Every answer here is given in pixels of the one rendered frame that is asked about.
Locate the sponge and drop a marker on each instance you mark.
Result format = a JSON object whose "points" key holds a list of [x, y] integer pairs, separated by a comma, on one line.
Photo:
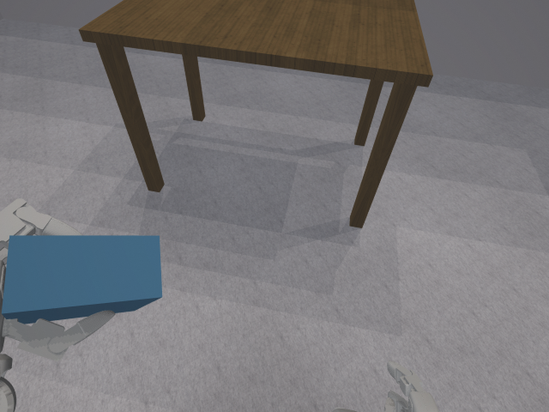
{"points": [[57, 277]]}

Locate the table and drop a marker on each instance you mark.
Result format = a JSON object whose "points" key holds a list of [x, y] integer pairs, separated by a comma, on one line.
{"points": [[380, 40]]}

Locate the left robot hand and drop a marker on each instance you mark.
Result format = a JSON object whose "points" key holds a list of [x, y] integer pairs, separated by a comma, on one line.
{"points": [[44, 337]]}

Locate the right robot hand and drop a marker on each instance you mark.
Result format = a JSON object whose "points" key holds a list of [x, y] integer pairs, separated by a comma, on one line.
{"points": [[411, 386]]}

